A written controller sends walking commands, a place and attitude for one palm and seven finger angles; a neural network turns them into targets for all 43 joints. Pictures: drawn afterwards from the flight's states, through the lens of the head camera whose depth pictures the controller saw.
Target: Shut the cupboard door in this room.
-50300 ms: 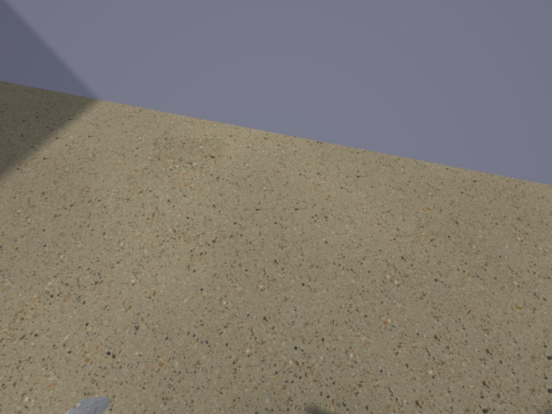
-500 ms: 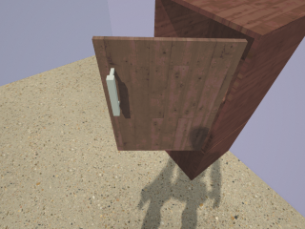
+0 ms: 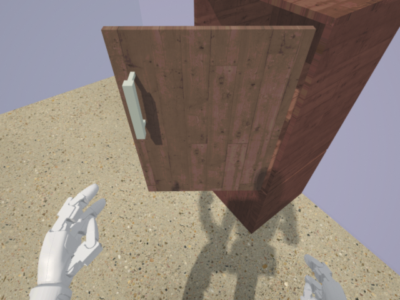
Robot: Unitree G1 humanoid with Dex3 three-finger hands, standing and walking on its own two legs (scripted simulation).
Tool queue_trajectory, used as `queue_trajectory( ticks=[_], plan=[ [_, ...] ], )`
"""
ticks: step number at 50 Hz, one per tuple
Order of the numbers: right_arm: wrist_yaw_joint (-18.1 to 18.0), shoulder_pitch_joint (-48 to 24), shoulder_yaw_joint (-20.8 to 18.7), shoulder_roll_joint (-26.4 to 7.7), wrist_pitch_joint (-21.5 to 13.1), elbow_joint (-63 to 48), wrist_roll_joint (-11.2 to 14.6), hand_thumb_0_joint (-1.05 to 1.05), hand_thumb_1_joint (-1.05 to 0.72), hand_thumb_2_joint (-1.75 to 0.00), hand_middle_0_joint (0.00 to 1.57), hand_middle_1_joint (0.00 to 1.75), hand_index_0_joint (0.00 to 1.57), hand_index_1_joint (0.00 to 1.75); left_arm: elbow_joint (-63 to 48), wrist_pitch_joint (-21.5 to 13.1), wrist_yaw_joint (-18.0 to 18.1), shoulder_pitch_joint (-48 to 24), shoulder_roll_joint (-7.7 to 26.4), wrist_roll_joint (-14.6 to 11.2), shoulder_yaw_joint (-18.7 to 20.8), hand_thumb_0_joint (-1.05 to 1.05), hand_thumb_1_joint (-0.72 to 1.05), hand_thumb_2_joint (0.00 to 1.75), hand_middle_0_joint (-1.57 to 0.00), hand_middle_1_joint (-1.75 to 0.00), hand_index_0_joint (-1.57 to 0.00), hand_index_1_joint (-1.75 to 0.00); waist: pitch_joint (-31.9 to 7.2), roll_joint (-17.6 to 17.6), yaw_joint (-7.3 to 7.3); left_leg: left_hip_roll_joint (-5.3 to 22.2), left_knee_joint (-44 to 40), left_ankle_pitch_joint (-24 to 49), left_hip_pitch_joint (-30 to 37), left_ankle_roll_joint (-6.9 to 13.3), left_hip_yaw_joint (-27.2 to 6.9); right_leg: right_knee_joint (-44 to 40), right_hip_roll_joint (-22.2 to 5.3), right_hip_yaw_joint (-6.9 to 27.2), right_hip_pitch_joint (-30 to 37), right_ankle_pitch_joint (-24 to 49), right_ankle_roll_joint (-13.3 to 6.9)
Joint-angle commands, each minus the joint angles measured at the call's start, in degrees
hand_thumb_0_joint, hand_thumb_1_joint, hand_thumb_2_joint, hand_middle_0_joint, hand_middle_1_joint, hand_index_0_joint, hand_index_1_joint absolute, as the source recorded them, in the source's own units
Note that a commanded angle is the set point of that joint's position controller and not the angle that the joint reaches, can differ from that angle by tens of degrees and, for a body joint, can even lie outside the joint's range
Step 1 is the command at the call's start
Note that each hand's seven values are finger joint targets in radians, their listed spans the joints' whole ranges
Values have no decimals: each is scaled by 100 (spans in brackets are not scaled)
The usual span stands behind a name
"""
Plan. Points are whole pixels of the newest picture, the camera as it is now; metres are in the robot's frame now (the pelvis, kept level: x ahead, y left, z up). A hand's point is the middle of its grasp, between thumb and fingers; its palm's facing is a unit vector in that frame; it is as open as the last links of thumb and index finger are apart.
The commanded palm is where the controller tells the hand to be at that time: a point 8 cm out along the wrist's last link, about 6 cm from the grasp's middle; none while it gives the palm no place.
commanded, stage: raise the hand and make a fist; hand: left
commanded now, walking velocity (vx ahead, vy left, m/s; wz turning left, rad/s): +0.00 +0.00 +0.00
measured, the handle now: (136, 107) +0.52 +0.17 +0.11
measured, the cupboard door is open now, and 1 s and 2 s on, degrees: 54 54 54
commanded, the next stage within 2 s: bring the fist close to the handle in 1.66 s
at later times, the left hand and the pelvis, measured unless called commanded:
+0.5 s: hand (88, 265) +0.18 +0.20 +0.04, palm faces +0.04 -1.00 -0.03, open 4.5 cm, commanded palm +0.14 +0.25 +0.05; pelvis -0.04 +0.00 -0.02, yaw +0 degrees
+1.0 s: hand (67, 242) +0.20 +0.22 +0.09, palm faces +0.06 -1.00 -0.03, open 3.1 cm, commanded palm +0.18 +0.27 +0.09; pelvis -0.01 +0.03 +0.00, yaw +1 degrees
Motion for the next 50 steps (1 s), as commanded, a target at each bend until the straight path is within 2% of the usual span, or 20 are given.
queue_trajectory(
  ticks=[1,3,4,6,10,12,15,16,18,20,26,30,31,34,35,38,41,43,48,50],
  plan=[
    [-18,-749,-245,-821,-180,-1678,108,0,-90,-90,20,30,20,30,-264,-669,-1063,843,1014,-498,931,0,90,90,-44,-56,-44,-56,-569,134,573,-164,383,857,-1487,-88,81,-427,-179,826,308,974,35],
    [-134,-717,-206,-748,-142,-1963,151,0,-90,-90,20,30,20,30,-759,-387,-926,622,1079,-679,1105,0,90,90,-47,-60,-47,-60,-1147,-242,550,-115,562,827,-1567,13,44,-540,-184,1023,584,679,158],
    [-182,-644,-183,-705,-145,-2006,162,0,-90,-90,20,30,20,30,-1121,-357,-807,216,1124,-699,1129,0,90,90,-49,-62,-49,-62,-1310,-10,495,-84,631,652,-1599,44,35,-629,-183,1108,475,212,170],
    [-271,-482,-138,-694,-172,-2031,147,0,-90,-90,20,30,20,30,-2102,-489,-581,-785,1256,-637,917,0,90,90,-53,-66,-53,-66,-1282,226,221,36,778,304,-1561,127,-67,-787,-146,1217,139,-610,171],
    [-465,-328,-14,-768,-278,-1859,135,0,-90,-90,20,30,20,30,-2598,-694,-515,-1280,1141,-427,269,0,90,90,-60,-74,-60,-74,-931,258,-173,173,817,88,-1366,243,-204,-941,-18,1087,-292,-1077,106],
    [-541,-307,43,-791,-289,-1775,179,0,-90,-90,20,30,20,30,-2045,-450,-654,-1079,1106,-423,117,0,90,90,-64,-78,-64,-78,-574,139,-193,175,715,-216,-1540,229,-229,-1104,0,1035,-361,-1533,123],
    [-610,-322,91,-819,-233,-1806,261,0,-90,-90,20,30,20,30,-1422,191,-776,-797,1358,-524,438,0,90,90,-69,-84,-69,-84,-447,172,9,139,521,-310,-1632,209,-247,-1324,-22,1069,-58,-1868,132],
    [-603,-329,112,-810,-213,-1871,275,0,-90,-90,20,30,20,30,-1474,394,-773,-743,1353,-539,470,0,90,90,-71,-86,-71,-86,-565,150,86,125,408,-237,-1567,200,-264,-1338,-57,1018,108,-1802,135],
    [-585,-356,114,-735,-178,-1977,278,0,-90,-90,20,30,20,30,-1591,718,-645,-486,1392,-586,695,0,90,90,-75,-90,-75,-90,-717,184,263,97,208,-34,-1389,176,-262,-1400,-86,966,405,-1554,153],
    [-544,-398,139,-653,-153,-2023,236,0,-90,-90,20,30,20,30,-1689,844,-412,-303,1393,-599,877,0,90,90,-79,-94,-79,-94,-731,105,381,96,53,178,-1277,150,-310,-1371,-53,841,613,-1247,146],
    [-440,-246,132,-672,-209,-1962,107,0,-90,-90,20,30,20,30,-2001,475,-89,-93,1155,-450,660,0,90,90,-90,-106,-90,-106,-647,-37,297,122,-225,662,-953,146,-352,-1128,4,457,609,-187,126],
    [-434,-148,137,-795,-266,-1940,112,0,-90,-90,20,30,20,30,-2217,371,-159,-234,985,-400,288,0,90,90,-97,-114,-97,-114,-570,338,190,126,-414,686,-589,163,-391,-978,137,119,390,35,46],
    [-439,-97,128,-815,-271,-1941,111,0,-90,-90,20,30,20,30,-2281,391,-151,-251,1016,-393,290,0,90,90,-99,-116,-99,-116,-636,249,178,134,-489,718,-493,158,-424,-930,153,12,406,169,45],
    [-456,-45,143,-832,-261,-1943,102,0,-90,-90,20,30,20,30,-2556,461,-57,-282,1030,-342,283,0,90,90,-104,-122,-104,-122,-794,443,199,147,-637,885,-203,122,-490,-806,200,-179,461,551,17],
    [-468,-49,146,-841,-231,-1927,88,0,-90,-90,20,30,20,30,-2559,519,-8,-259,1166,-326,398,0,90,90,-106,-124,-106,-124,-751,353,212,160,-644,967,-210,131,-501,-816,226,-184,533,658,10],
    [-447,-47,156,-807,-157,-1956,100,0,-90,-90,20,30,20,30,-2730,618,67,-182,1028,-306,346,0,90,90,-112,-130,-112,-130,-846,437,241,181,-745,1270,17,58,-517,-768,238,-286,651,998,3],
    [-421,-53,198,-798,-68,-1981,109,0,-90,-90,20,30,20,30,-2844,798,121,-188,969,-255,234,0,90,90,-117,-136,-117,-136,-744,663,214,212,-827,1532,220,5,-555,-785,262,-344,667,1221,-15],
    [-419,-27,210,-805,-10,-2015,113,0,-90,-90,20,30,20,30,-2800,942,117,-220,966,-254,231,0,90,90,-121,-140,-121,-140,-699,483,204,224,-887,1515,233,-14,-580,-843,275,-362,724,1246,3],
    [-425,-54,279,-796,82,-2067,149,0,-90,-90,20,30,20,30,-2833,1249,43,-503,971,-239,186,0,90,90,-130,-150,-130,-150,-508,499,190,244,-1038,1502,388,-54,-624,-987,297,-385,806,1275,-10],
    [-443,-84,304,-800,97,-2052,152,0,-90,-90,20,30,20,30,-2915,1324,55,-697,1113,-236,290,0,90,90,-130,-150,-130,-150,-530,635,225,222,-1082,1516,467,-54,-629,-1045,298,-356,926,1300,-37]
  ],
)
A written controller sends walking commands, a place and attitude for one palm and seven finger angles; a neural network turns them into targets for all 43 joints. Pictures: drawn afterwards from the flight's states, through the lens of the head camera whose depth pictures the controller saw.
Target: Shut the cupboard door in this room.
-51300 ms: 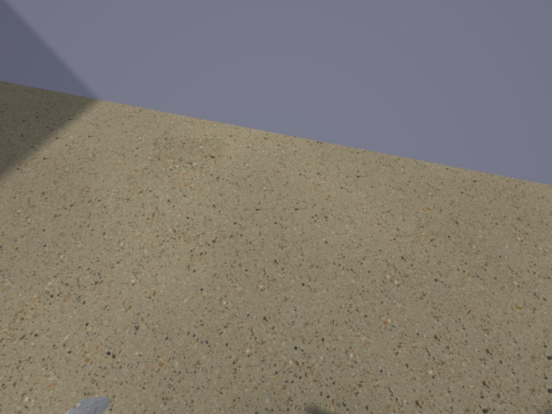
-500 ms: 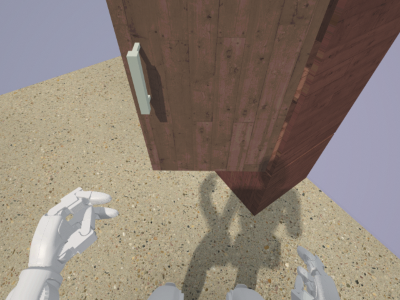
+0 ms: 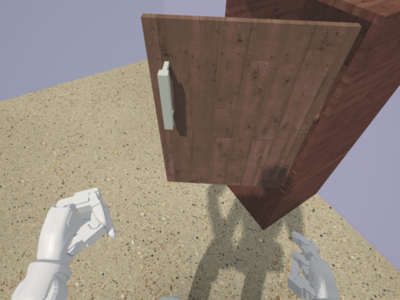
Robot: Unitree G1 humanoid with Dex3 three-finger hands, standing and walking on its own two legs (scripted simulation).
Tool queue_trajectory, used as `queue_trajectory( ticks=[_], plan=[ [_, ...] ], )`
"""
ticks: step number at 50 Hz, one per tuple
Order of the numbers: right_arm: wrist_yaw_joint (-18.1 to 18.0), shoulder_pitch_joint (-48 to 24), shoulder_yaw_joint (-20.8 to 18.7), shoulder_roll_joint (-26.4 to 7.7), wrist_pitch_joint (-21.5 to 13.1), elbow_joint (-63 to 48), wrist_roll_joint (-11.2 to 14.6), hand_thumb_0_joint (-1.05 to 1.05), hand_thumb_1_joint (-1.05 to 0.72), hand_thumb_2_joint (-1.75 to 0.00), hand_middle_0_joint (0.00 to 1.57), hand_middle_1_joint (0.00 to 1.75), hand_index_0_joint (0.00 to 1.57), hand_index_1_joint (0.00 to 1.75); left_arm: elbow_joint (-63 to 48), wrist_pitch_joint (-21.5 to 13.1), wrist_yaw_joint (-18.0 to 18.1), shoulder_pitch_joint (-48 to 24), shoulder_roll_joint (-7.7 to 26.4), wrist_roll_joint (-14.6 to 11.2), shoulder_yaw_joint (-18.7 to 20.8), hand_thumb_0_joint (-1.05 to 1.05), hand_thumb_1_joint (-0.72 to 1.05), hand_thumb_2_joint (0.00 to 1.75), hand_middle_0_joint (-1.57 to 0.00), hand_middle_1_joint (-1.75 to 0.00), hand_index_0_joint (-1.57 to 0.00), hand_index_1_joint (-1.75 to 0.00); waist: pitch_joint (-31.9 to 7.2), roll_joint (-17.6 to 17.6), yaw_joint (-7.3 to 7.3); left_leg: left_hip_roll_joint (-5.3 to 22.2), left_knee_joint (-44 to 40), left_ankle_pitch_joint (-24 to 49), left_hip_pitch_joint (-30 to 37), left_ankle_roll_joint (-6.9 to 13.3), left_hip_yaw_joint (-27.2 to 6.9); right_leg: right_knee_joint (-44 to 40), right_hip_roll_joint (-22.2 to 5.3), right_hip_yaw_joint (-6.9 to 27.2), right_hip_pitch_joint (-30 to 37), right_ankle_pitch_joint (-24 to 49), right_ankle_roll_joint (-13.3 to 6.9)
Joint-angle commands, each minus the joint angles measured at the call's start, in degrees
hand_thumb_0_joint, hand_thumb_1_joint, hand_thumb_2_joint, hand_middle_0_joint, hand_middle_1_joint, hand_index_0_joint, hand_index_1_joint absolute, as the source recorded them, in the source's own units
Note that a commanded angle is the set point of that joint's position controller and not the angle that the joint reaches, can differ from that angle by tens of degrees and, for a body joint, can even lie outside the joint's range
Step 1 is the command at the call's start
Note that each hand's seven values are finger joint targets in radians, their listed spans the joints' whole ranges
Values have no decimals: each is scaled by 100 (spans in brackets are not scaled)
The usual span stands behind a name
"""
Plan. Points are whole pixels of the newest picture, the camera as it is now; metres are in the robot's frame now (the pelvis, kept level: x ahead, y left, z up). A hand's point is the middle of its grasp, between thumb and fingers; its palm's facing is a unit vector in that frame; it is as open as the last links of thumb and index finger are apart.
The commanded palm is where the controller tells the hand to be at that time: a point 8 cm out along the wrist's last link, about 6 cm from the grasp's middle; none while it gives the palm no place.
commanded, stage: raise the hand and make a fist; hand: left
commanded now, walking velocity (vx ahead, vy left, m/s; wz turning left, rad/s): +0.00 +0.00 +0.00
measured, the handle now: (167, 97) +0.53 +0.13 +0.11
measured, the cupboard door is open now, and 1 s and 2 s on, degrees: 54 54 54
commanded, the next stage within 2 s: bring the fist close to the handle in 0.66 s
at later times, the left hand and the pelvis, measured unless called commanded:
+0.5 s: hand (112, 212) +0.23 +0.17 +0.11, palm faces +0.04 -1.00 -0.04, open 3.1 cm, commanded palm +0.20 +0.22 +0.11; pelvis +0.00 -0.02 +0.02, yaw +0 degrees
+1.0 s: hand (133, 194) +0.27 +0.15 +0.11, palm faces +0.01 -1.00 -0.03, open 3.1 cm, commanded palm +0.26 +0.19 +0.11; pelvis +0.00 -0.03 +0.02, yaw +0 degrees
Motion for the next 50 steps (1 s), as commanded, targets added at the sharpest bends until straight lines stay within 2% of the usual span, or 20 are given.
queue_trajectory(
  ticks=[1,9,10,14,16,19,20,22,24,27,29,31,33,35,38,40,44,45,49,50],
  plan=[
    [-81,-150,-298,-779,-240,-823,62,0,-90,-90,20,30,20,30,-1338,-208,11,-669,635,-63,402,0,90,90,-130,-150,-130,-150,-809,340,-85,175,-1254,1664,696,-266,-283,-596,182,-126,735,1191,-189],
    [-109,-221,-252,-780,-268,-737,105,0,-90,-90,20,30,20,30,-1276,5,-31,-969,686,-112,472,0,90,90,-130,-150,-130,-150,-710,136,-66,162,-1464,1600,819,-257,-267,-838,173,-106,1012,1216,-173],
    [-119,-246,-249,-795,-274,-712,101,0,-90,-90,20,30,20,30,-1217,52,-28,-954,782,-100,551,0,90,90,-130,-150,-130,-150,-686,198,-20,154,-1473,1589,815,-222,-233,-893,164,-68,1079,1222,-181],
    [-131,-259,-245,-773,-305,-673,119,0,-90,-90,20,30,20,30,-1161,161,-12,-987,720,-128,561,0,90,90,-130,-150,-130,-150,-703,155,-1,133,-1558,1672,904,-212,-180,-1002,140,-47,1240,1343,-165],
    [-122,-270,-245,-776,-311,-648,119,0,-90,-90,20,30,20,30,-1014,195,-35,-881,644,-139,512,0,90,90,-130,-150,-130,-150,-563,-32,-22,121,-1579,1622,831,-188,-157,-1072,119,-36,1275,1343,-149],
    [-118,-298,-274,-785,-327,-638,115,0,-90,-90,20,30,20,30,-1021,141,-49,-918,674,-167,567,0,90,90,-130,-150,-130,-150,-587,-28,7,89,-1568,1520,809,-173,-85,-1142,102,45,1315,1266,-134],
    [-124,-311,-276,-797,-329,-607,102,0,-90,-90,20,30,20,30,-1009,119,-31,-944,807,-154,658,0,90,90,-130,-150,-130,-150,-549,-24,16,78,-1536,1510,772,-149,-68,-1175,89,101,1354,1252,-142],
    [-119,-304,-294,-768,-346,-619,101,0,-90,-90,20,30,20,30,-1073,31,-17,-972,736,-161,642,0,90,90,-130,-150,-130,-150,-702,-118,8,70,-1509,1609,808,-135,-30,-1181,60,147,1450,1375,-120],
    [-110,-316,-297,-767,-357,-599,101,0,-90,-90,20,30,20,30,-1133,-63,8,-1027,722,-134,601,0,90,90,-130,-150,-130,-150,-689,44,-14,56,-1488,1523,814,-131,6,-1200,50,177,1382,1276,-114],
    [-110,-342,-303,-757,-375,-574,104,0,-90,-90,20,30,20,30,-1073,-148,28,-1031,721,-117,581,0,90,90,-130,-150,-130,-150,-609,-60,-30,55,-1465,1411,746,-114,25,-1271,24,271,1385,1120,-99],
    [-112,-346,-305,-763,-379,-573,111,0,-90,-90,20,30,20,30,-1046,-179,23,-1038,707,-120,559,0,90,90,-130,-150,-130,-150,-580,-40,-44,40,-1445,1326,715,-105,44,-1322,9,329,1361,1003,-89],
    [-120,-356,-299,-764,-366,-575,109,0,-90,-90,20,30,20,30,-898,-154,-8,-996,719,-131,557,0,90,90,-130,-150,-130,-150,-502,-272,-52,35,-1408,1197,583,-87,51,-1444,-39,466,1387,764,-59],
    [-126,-388,-311,-758,-375,-573,126,0,-90,-90,20,30,20,30,-990,-172,-32,-1084,696,-133,513,0,90,90,-130,-150,-130,-150,-529,-91,-61,32,-1396,1156,653,-83,75,-1492,-54,522,1351,662,-57],
    [-140,-379,-304,-768,-375,-563,107,0,-90,-90,20,30,20,30,-974,-165,-3,-1036,841,-152,652,0,90,90,-130,-150,-130,-150,-559,-181,-30,37,-1346,1208,583,-76,73,-1508,-75,606,1460,720,-41],
    [-136,-394,-294,-739,-374,-566,116,0,-90,-90,20,30,20,30,-906,-169,-15,-1041,720,-162,577,0,90,90,-130,-150,-130,-150,-487,-204,-47,37,-1352,1167,561,-87,84,-1534,-93,616,1402,684,-22],
    [-172,-387,-296,-771,-354,-452,119,0,-90,-90,20,30,20,30,-799,-204,30,-1701,834,-122,592,0,90,90,-130,-150,-130,-150,-373,-323,-172,51,-1325,1050,524,-70,67,-1576,-75,642,1267,436,-13],
    [-189,-414,-276,-759,-411,-387,145,0,-90,-90,20,30,20,30,-598,-210,85,-2451,561,-18,203,0,90,90,-130,-150,-130,-150,-482,11,-227,47,-1425,923,743,-65,27,-1516,-40,486,1107,340,-47],
    [-204,-399,-271,-782,-408,-348,142,0,-90,-90,20,30,20,30,-451,-171,113,-2629,612,21,178,0,90,90,-130,-150,-130,-150,-496,-169,-260,61,-1434,927,737,-48,1,-1509,-23,472,1110,353,-48],
    [-184,-385,-276,-770,-379,-304,136,0,-90,-90,20,30,20,30,-14,-7,212,-2944,565,118,169,0,90,90,-130,-150,-130,-150,-757,-134,-167,46,-1529,1100,825,-71,13,-1406,-27,377,1272,731,-58],
    [-175,-355,-277,-790,-336,-300,127,0,-90,-90,20,30,20,30,148,49,269,-2893,759,133,373,0,90,90,-130,-150,-130,-150,-830,-209,-92,48,-1531,1187,758,-74,23,-1398,-24,399,1414,805,-70]
  ],
)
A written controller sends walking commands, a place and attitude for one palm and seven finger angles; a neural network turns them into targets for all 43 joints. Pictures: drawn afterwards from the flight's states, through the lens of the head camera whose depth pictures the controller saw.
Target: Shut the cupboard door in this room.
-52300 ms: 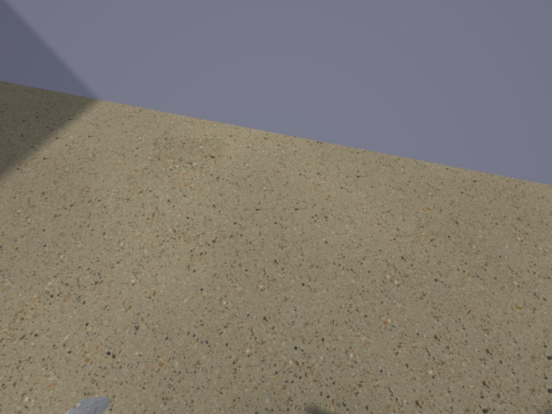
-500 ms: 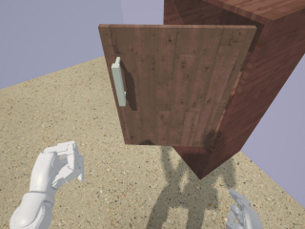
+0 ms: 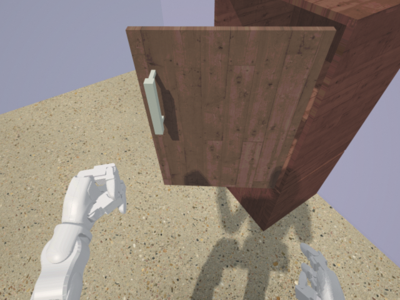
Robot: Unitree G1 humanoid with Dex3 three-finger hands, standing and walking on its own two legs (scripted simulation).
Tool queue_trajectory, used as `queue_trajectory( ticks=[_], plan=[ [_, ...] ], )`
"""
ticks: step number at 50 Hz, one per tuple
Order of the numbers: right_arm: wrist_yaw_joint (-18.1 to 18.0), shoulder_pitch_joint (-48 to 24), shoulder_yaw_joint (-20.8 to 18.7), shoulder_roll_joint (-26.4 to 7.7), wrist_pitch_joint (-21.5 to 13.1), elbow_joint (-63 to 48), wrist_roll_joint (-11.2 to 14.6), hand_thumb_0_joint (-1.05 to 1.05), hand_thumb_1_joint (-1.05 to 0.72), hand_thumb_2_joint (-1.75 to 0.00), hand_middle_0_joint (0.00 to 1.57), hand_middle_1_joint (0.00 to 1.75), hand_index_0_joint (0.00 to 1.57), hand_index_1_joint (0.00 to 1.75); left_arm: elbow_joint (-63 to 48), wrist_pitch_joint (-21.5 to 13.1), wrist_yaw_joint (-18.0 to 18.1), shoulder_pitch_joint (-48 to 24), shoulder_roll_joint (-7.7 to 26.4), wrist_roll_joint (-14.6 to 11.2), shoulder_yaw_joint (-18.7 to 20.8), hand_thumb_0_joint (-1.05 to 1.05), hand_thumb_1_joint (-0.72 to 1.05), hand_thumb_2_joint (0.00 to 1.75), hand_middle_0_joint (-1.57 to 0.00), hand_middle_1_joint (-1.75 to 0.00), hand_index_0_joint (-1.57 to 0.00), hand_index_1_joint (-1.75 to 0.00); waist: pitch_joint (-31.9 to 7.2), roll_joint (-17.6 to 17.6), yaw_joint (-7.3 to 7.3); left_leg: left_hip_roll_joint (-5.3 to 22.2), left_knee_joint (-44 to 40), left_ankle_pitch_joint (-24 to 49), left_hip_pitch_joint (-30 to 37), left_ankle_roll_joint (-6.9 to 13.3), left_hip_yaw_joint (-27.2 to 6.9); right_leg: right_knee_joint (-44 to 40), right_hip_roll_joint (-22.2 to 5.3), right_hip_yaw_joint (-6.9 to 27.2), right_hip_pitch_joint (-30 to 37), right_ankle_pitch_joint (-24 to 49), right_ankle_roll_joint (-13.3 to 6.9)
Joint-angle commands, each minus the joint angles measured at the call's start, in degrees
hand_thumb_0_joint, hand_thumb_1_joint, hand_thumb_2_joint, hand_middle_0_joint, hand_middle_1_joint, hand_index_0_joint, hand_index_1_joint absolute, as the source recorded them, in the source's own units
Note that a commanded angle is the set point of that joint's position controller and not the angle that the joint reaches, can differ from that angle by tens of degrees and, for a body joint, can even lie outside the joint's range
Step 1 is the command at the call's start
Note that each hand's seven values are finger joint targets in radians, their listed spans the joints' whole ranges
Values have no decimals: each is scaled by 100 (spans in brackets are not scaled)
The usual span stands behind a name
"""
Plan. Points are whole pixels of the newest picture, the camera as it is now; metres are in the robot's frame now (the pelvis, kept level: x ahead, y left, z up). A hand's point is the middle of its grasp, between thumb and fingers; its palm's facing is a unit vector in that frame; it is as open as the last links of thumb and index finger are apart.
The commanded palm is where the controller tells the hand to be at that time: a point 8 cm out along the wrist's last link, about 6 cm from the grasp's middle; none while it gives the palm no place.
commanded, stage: bring the fist close to the handle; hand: left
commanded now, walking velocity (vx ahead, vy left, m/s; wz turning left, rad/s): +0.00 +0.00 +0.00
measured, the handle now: (156, 103) +0.54 +0.16 +0.09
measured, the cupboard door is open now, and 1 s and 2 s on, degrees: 54 54 46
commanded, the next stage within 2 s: push the door shut along its arc in 1.16 s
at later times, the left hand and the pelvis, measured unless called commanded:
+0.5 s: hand (149, 150) +0.38 +0.14 +0.09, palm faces +0.01 -1.00 -0.01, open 3.1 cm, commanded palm +0.37 +0.19 +0.10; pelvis +0.01 +0.01 +0.00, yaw -1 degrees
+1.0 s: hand (165, 128) +0.46 +0.12 +0.09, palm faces +0.03 -1.00 +0.01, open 3.1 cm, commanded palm +0.42 +0.17 +0.10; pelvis +0.01 +0.01 +0.00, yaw -3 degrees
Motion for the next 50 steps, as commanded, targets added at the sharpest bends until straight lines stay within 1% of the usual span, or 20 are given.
queue_trajectory(
  ticks=[1,4,6,9,10,24,25,29,31,34,35,38,39,40,41,42,45,46,47,50],
  plan=[
    [-10,-364,-229,-608,-219,-886,12,0,-90,-90,20,30,20,30,-819,-228,171,-1555,734,45,404,0,90,90,-130,-150,-130,-150,-1113,-346,-96,-22,-791,929,108,123,94,-849,-97,413,875,773,130],
    [27,-351,-233,-591,-137,-872,6,0,-90,-90,20,30,20,30,-679,-179,324,-2079,659,135,349,0,90,90,-130,-150,-130,-150,-1224,-42,-92,-12,-825,1143,261,87,117,-721,-70,303,839,1117,96],
    [60,-309,-246,-587,-79,-858,-9,0,-90,-90,20,30,20,30,-475,-175,428,-2228,590,174,324,0,90,90,-130,-150,-130,-150,-1270,-275,-95,6,-837,1287,277,87,112,-696,-58,275,911,1303,100],
    [117,-258,-264,-583,-6,-852,-21,0,-90,-90,20,30,20,30,-331,-233,520,-2385,459,236,229,0,90,90,-130,-150,-130,-150,-1413,-140,-66,13,-835,1496,375,60,150,-624,-47,242,963,1594,79],
    [116,-225,-274,-620,30,-823,-27,0,-90,-90,20,30,20,30,-184,-234,550,-2462,557,273,283,0,90,90,-130,-150,-130,-150,-1394,-382,-95,32,-822,1534,326,75,131,-626,-37,239,973,1632,85],
    [140,18,-344,-645,433,-445,-35,0,-90,-90,20,30,20,30,1482,-488,867,-5016,404,513,73,0,90,90,-130,-150,-130,-150,-1673,-180,-401,54,-755,1424,424,52,146,-589,-4,255,595,1591,74],
    [137,96,-362,-684,469,-403,-43,0,-90,-90,20,30,20,30,1697,-509,906,-5152,660,517,315,0,90,90,-130,-150,-130,-150,-1734,-412,-381,54,-732,1441,336,70,126,-587,4,269,681,1615,81],
    [170,202,-367,-670,610,-335,-52,0,-90,-90,20,30,20,30,2371,-629,931,-5787,686,593,355,0,90,90,-130,-150,-130,-150,-1897,-201,-444,30,-678,1467,232,67,182,-531,-2,313,664,1751,76],
    [183,324,-381,-679,665,-272,-72,0,-90,-90,20,30,20,30,2823,-696,962,-6125,775,626,451,0,90,90,-130,-150,-130,-150,-1858,-379,-495,28,-645,1459,87,84,178,-520,8,327,660,1813,92],
    [228,465,-408,-695,726,-220,-95,0,-90,-90,20,30,20,30,3237,-876,952,-6536,806,649,508,0,90,90,-130,-150,-130,-150,-2061,-293,-539,11,-559,1514,33,87,202,-456,19,355,642,1931,83],
    [230,543,-432,-727,756,-198,-109,0,-90,-90,20,30,20,30,3448,-921,957,-6625,1009,669,693,0,90,90,-130,-150,-130,-150,-2122,-384,-526,10,-526,1507,-38,103,203,-445,34,370,670,1936,89],
    [268,694,-448,-720,815,-103,-128,0,-90,-90,20,30,20,30,3854,-1103,945,-7326,935,762,554,0,90,90,-130,-150,-130,-150,-2149,-297,-691,19,-477,1468,-98,105,197,-382,44,369,460,1920,95],
    [297,729,-476,-721,823,-133,-135,0,-90,-90,20,30,20,30,3943,-1149,931,-7152,857,752,574,0,90,90,-130,-150,-130,-150,-2305,-162,-610,5,-441,1562,-13,102,210,-356,59,371,461,1978,74],
    [309,799,-496,-767,848,-148,-154,0,-90,-90,20,30,20,30,3993,-1185,942,-6959,1123,749,856,0,90,90,-130,-150,-130,-150,-2521,-135,-506,2,-420,1726,33,103,212,-306,74,366,590,2105,55],
    [338,821,-500,-758,877,-187,-148,0,-90,-90,20,30,20,30,3934,-1224,920,-6819,1108,751,836,0,90,90,-130,-150,-130,-150,-2611,-137,-484,17,-432,1830,53,92,222,-278,73,352,660,2198,52],
    [367,827,-503,-736,893,-236,-147,0,-90,-90,20,30,20,30,3856,-1250,886,-6721,853,741,645,0,90,90,-130,-150,-130,-150,-2633,-117,-490,21,-438,1916,86,91,244,-276,79,336,664,2267,52],
    [378,930,-530,-786,973,-225,-151,0,-90,-90,20,30,20,30,4085,-1217,907,-6628,996,724,802,0,90,90,-130,-150,-130,-150,-2261,-595,-533,34,-494,1682,-201,135,253,-374,109,329,651,2143,89],
    [377,916,-538,-794,993,-264,-152,0,-90,-90,20,30,20,30,3900,-1236,931,-6638,1169,709,964,0,90,90,-130,-150,-130,-150,-2397,-407,-468,25,-505,1671,-200,140,306,-382,93,390,757,2185,96],
    [381,900,-541,-774,1014,-295,-147,0,-90,-90,20,30,20,30,3694,-1269,940,-6654,1138,735,900,0,90,90,-130,-150,-130,-150,-2483,-337,-473,25,-527,1661,-133,139,325,-391,85,393,820,2184,93],
    [356,903,-542,-764,1045,-299,-143,0,-90,-90,20,30,20,30,3475,-1333,998,-6754,1175,768,884,0,90,90,-130,-150,-130,-150,-2399,-295,-504,35,-550,1626,-102,153,307,-407,112,382,794,2118,81]
  ],
)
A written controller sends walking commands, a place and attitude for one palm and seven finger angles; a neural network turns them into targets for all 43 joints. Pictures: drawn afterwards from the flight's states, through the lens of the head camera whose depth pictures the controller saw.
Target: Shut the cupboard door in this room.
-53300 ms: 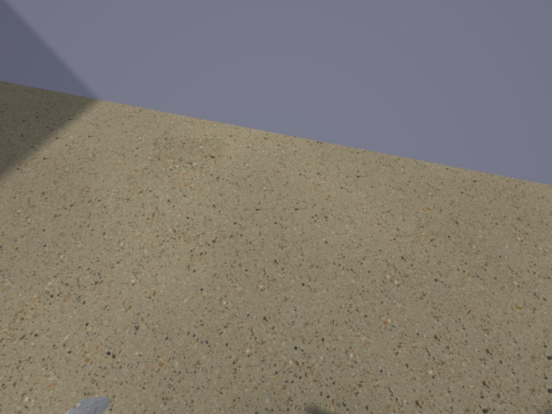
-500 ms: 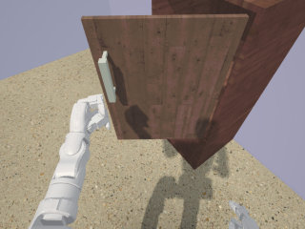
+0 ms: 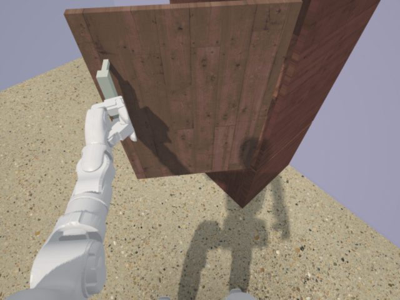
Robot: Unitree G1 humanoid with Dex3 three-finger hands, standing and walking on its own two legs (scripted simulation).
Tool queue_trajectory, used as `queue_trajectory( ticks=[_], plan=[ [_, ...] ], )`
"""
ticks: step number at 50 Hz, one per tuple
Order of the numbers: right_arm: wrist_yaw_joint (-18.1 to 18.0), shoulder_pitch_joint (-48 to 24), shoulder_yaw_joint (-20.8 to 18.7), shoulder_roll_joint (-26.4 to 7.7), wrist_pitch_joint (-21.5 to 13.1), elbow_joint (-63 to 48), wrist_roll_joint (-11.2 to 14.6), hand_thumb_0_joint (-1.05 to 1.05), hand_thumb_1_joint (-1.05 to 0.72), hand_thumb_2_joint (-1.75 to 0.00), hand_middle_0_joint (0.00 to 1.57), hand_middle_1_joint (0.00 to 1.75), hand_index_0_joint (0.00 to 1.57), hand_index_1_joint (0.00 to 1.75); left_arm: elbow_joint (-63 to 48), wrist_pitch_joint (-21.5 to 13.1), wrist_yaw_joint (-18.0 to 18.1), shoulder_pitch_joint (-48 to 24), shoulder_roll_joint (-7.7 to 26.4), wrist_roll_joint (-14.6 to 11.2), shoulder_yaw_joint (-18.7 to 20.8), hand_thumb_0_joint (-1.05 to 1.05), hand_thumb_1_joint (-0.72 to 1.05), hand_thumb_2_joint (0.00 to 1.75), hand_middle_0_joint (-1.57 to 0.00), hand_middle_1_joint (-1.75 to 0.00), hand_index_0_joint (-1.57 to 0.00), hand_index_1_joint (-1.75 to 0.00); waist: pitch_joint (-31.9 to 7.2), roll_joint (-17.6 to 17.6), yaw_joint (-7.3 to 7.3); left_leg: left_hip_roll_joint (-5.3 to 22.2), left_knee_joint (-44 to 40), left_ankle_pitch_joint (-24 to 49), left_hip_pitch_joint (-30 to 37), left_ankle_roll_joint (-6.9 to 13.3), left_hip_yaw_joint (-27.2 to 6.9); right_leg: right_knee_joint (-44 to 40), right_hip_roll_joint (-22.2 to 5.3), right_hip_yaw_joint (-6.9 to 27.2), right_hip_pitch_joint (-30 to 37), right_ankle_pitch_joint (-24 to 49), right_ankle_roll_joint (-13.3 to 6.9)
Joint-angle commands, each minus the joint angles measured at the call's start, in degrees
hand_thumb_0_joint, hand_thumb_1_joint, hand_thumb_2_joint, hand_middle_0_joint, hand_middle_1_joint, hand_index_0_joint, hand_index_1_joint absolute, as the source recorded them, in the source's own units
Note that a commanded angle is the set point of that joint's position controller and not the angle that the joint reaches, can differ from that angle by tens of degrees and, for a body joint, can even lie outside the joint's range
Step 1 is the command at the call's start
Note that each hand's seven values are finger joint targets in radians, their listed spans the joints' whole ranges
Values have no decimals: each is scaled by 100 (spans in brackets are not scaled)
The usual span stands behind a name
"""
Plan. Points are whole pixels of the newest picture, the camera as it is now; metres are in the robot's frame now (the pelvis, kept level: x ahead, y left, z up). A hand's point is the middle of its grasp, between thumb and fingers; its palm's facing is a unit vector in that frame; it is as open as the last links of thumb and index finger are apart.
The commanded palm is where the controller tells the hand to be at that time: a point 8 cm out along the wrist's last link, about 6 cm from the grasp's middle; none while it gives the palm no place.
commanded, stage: bring the fist close to the handle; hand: left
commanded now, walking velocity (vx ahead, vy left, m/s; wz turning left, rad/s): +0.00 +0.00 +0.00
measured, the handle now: (115, 97) +0.52 +0.18 +0.10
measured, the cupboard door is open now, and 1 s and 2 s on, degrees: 54 46 36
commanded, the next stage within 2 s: push the door shut along its arc in 0.16 s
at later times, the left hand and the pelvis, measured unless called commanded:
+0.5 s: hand (132, 118) +0.45 +0.13 +0.10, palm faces +0.04 -1.00 -0.02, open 3.1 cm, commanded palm +0.44 +0.19 +0.10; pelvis -0.01 +0.00 +0.00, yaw +1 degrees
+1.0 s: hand (136, 100) +0.51 +0.13 +0.10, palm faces -0.08 -1.00 -0.02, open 3.1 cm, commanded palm +0.51 +0.17 +0.10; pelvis -0.02 +0.00 -0.02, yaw +1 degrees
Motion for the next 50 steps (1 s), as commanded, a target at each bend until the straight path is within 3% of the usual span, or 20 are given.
queue_trajectory(
  ticks=[1,4,5,8,9,10,14,17,20,23,27,32,34,37,39,41,44,46,48,50],
  plan=[
    [-63,88,-254,-738,-177,-700,27,0,-90,-90,20,30,20,30,-1598,-524,125,-2466,1160,16,209,0,90,90,-130,-150,-130,-150,-2221,-126,62,-55,-551,1547,679,88,-31,-495,8,55,1635,1949,42],
    [-74,49,-242,-720,-193,-670,38,0,-90,-90,20,30,20,30,-1491,-535,134,-2499,965,34,7,0,90,90,-130,-150,-130,-150,-1989,-135,-12,-54,-598,1277,664,88,-33,-585,16,47,1481,1683,44],
    [-102,80,-247,-746,-189,-649,31,0,-90,-90,20,30,20,30,-1464,-538,150,-2616,1121,42,120,0,90,90,-130,-150,-130,-150,-2020,-160,-28,-56,-589,1245,669,99,-43,-591,19,53,1491,1627,46],
    [-110,22,-223,-730,-198,-612,48,0,-90,-90,20,30,20,30,-1144,-506,110,-2665,1055,55,29,0,90,90,-130,-150,-130,-150,-1882,-207,-68,-66,-627,991,561,90,-54,-655,2,64,1413,1382,49],
    [-100,11,-207,-716,-209,-606,47,0,-90,-90,20,30,20,30,-1154,-517,88,-2809,894,59,-131,0,90,90,-130,-150,-130,-150,-1868,-24,-98,-74,-639,955,632,82,-64,-655,0,50,1320,1328,38],
    [-111,43,-220,-742,-211,-608,48,0,-90,-90,20,30,20,30,-1044,-513,99,-2734,1038,48,34,0,90,90,-130,-150,-130,-150,-1894,-79,-56,-72,-611,978,660,91,-81,-647,17,39,1304,1318,25],
    [-77,20,-206,-736,-215,-623,45,0,-90,-90,20,30,20,30,-813,-529,53,-2735,828,52,-146,0,90,90,-130,-150,-130,-150,-1927,-102,-65,-67,-598,1034,660,62,-116,-577,5,5,1239,1373,13],
    [-69,59,-200,-749,-206,-583,51,0,-90,-90,20,30,20,30,-622,-575,4,-3216,802,119,-290,0,90,90,-130,-150,-130,-150,-1849,-111,-191,-53,-551,1035,714,64,-172,-543,1,-10,1000,1352,18],
    [-107,148,-202,-830,-186,-530,23,0,-90,-90,20,30,20,30,-390,-627,-23,-3611,1307,105,84,0,90,90,-130,-150,-130,-150,-1983,-328,-225,-77,-495,1025,541,94,-184,-497,3,54,1134,1405,33],
    [-83,147,-186,-797,-181,-547,27,0,-90,-90,20,30,20,30,-333,-717,-141,-3727,1318,153,43,0,90,90,-130,-150,-130,-150,-2306,77,-184,-78,-419,1297,691,48,-193,-348,-10,50,1114,1636,-2],
    [-68,285,-190,-860,-150,-490,35,0,-90,-90,20,30,20,30,132,-675,-345,-4069,1345,138,-58,0,90,90,-130,-150,-130,-150,-2036,-186,-390,-60,-361,1089,419,73,-231,-376,5,59,877,1474,32],
    [-45,456,-232,-911,-175,-403,19,0,-90,-90,20,30,20,30,206,-710,-527,-4467,1247,53,-159,0,90,90,-130,-150,-130,-150,-2443,110,-495,-36,-233,1343,786,41,-328,-271,34,11,579,1483,9],
    [-49,515,-217,-942,-172,-341,17,0,-90,-90,20,30,20,30,404,-690,-585,-4719,1296,66,-223,0,90,90,-130,-150,-130,-150,-2186,0,-621,-26,-238,1095,583,57,-352,-307,40,17,442,1267,22],
    [-75,640,-222,-1006,-187,-282,12,0,-90,-90,20,30,20,30,550,-680,-662,-4911,1710,85,29,0,90,90,-130,-150,-130,-150,-2386,-50,-640,-40,-184,1059,418,90,-351,-284,35,78,562,1293,32],
    [-60,689,-206,-1003,-210,-246,2,0,-90,-90,20,30,20,30,626,-651,-752,-5155,1573,114,-165,0,90,90,-130,-150,-130,-150,-2283,121,-753,-40,-163,951,387,94,-366,-297,37,74,381,1177,31],
    [-71,783,-207,-1060,-215,-193,-9,0,-90,-90,20,30,20,30,676,-648,-805,-5376,1817,116,-26,0,90,90,-130,-150,-130,-150,-2399,294,-804,-25,-106,997,446,86,-422,-244,39,68,230,1126,20],
    [-73,872,-185,-1100,-233,-169,-14,0,-90,-90,20,30,20,30,1051,-542,-932,-5507,1916,120,-30,0,90,90,-130,-150,-130,-150,-2224,120,-927,-14,-53,726,147,112,-427,-274,49,88,117,890,36],
    [-83,932,-174,-1125,-263,-152,-29,0,-90,-90,20,30,20,30,953,-555,-994,-5863,2006,122,-37,0,90,90,-130,-150,-130,-150,-2420,366,-1000,-12,2,767,214,117,-456,-220,47,96,20,879,36],
    [-87,1022,-161,-1170,-258,-143,-28,0,-90,-90,20,30,20,30,1237,-466,-1064,-5777,2335,146,182,0,90,90,-130,-150,-130,-150,-2443,196,-1015,1,83,759,13,141,-445,-208,53,121,62,877,40],
    [-93,1099,-144,-1174,-257,-158,-33,0,-90,-90,20,30,20,30,1273,-430,-1147,-6006,2310,157,83,0,90,90,-130,-150,-130,-150,-2394,319,-1107,-7,139,759,-94,154,-456,-162,60,111,-35,867,36]
  ],
)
